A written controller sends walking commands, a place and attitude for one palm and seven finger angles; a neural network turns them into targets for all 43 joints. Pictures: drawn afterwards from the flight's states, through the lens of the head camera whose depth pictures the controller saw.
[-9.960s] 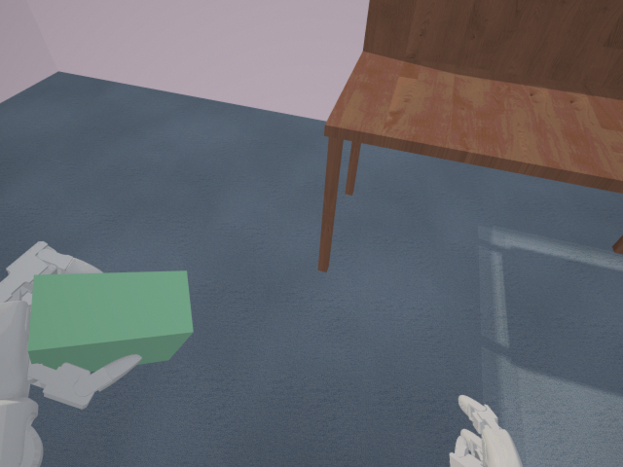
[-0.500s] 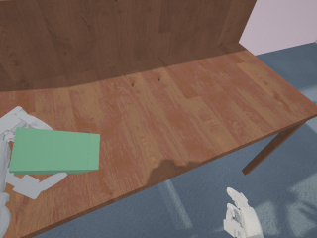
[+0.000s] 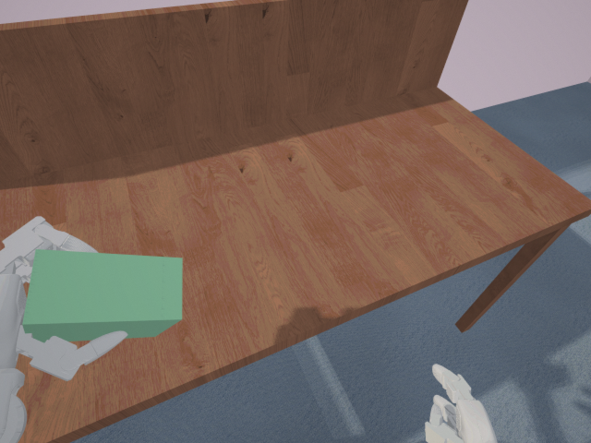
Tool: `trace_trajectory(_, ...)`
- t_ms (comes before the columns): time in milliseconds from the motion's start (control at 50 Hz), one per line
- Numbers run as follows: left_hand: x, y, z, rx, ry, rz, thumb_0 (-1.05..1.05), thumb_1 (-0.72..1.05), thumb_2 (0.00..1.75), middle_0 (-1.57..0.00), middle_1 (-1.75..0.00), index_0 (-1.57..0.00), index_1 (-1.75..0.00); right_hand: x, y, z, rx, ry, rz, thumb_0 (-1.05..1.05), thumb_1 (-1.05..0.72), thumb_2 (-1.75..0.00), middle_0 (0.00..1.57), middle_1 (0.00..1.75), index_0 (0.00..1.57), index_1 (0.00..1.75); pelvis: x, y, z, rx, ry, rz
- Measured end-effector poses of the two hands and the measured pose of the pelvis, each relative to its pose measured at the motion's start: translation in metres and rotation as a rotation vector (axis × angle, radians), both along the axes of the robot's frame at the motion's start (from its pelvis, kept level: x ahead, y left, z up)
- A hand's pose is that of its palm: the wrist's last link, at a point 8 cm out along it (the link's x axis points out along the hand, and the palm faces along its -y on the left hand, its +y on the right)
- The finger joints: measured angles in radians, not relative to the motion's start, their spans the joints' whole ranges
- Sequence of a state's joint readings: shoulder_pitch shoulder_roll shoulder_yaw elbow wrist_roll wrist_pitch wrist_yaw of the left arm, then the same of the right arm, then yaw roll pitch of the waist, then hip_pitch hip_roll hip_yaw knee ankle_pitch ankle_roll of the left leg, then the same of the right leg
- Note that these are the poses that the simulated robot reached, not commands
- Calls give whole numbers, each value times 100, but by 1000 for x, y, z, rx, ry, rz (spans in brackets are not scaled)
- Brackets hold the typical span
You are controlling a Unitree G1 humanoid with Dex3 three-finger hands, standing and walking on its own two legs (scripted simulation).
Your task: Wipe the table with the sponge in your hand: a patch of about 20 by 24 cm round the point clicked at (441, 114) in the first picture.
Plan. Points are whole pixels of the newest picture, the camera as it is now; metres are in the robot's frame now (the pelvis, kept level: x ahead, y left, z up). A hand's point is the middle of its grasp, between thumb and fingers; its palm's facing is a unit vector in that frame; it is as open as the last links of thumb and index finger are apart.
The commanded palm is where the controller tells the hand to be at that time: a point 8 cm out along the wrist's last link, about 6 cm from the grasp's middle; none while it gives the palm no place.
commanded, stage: look again from close up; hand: left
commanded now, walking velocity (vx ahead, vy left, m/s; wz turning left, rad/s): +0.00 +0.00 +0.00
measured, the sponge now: (127, 300) +0.23 +0.21 +0.13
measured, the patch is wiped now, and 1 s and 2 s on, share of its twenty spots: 0.00 0.00 0.00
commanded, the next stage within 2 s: turn the palm down, sponge in hand in 0.04 s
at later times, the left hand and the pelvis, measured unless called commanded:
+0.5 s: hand (94, 323) +0.20 +0.23 +0.13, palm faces +0.28 -0.74 -0.61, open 10.5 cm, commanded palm +0.16 +0.27 +0.17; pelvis -0.01 -0.01 -0.01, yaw +1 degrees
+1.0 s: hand (77, 327) +0.20 +0.25 +0.12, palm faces +0.29 -0.47 -0.83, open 10.5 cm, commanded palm +0.17 +0.26 +0.17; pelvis +0.00 -0.04 -0.02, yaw +1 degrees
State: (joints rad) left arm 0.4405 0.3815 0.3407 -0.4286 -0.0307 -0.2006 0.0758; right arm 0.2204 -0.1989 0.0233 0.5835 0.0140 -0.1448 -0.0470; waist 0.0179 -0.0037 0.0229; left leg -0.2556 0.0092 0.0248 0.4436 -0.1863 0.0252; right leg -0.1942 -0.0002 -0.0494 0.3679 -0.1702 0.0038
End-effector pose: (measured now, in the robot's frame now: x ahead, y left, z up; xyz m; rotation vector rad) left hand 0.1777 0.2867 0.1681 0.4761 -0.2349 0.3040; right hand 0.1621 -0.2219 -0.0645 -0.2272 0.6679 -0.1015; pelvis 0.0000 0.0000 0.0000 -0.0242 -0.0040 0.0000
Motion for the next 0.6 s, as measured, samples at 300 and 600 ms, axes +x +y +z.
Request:
trace_trajectory(300,24,33,31,48,8,104,-2,-52,102,-67,-135,-69,-135,9,0,-9,0,2,77,2,-90,-89,21,30,20,30,-9,-2,-7,14,-35,7)
trace_trajectory(600,-15,-9,0,253,120,192,-2,-53,102,-67,-134,-70,-134,40,0,-19,8,-22,145,2,-90,-89,21,30,20,30,-5,-25,-16,20,-22,40)
